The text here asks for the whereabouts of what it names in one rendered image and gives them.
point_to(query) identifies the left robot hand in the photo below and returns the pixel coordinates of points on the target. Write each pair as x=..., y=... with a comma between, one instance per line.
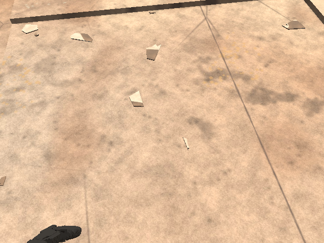
x=54, y=234

